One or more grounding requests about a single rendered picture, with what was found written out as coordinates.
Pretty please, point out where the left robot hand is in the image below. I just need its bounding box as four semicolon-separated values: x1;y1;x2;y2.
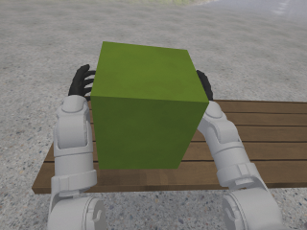
68;64;96;102

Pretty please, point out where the right robot hand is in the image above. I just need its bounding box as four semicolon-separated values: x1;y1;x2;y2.
197;70;214;102

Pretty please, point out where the robot right forearm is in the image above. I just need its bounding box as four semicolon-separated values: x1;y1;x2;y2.
197;101;283;223

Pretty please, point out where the robot left forearm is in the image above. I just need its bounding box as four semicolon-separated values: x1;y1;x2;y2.
46;95;98;230

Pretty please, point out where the robot right upper arm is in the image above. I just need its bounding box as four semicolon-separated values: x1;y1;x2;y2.
222;187;300;230

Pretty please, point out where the robot left upper arm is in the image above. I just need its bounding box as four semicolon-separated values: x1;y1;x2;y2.
47;196;107;230

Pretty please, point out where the table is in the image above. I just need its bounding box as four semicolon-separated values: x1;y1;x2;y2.
32;96;307;228

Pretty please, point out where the carton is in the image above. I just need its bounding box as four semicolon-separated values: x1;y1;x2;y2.
90;41;209;170

